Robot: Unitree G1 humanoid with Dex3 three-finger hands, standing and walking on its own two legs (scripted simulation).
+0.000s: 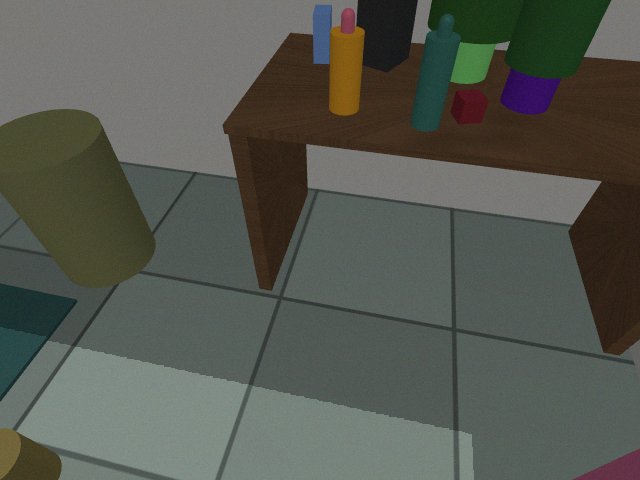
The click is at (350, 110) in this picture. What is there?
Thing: necked bottle
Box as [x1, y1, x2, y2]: [329, 8, 364, 115]
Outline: 350,8 346,8 343,10 341,14 341,25 336,26 330,30 329,109 334,113 343,115 354,113 358,109 364,36 363,29 354,25 354,12
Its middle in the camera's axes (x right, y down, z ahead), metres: +0.06 -0.43 +0.94
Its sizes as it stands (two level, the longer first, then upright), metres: 0.080 0.080 0.238
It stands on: a support 0.73 m high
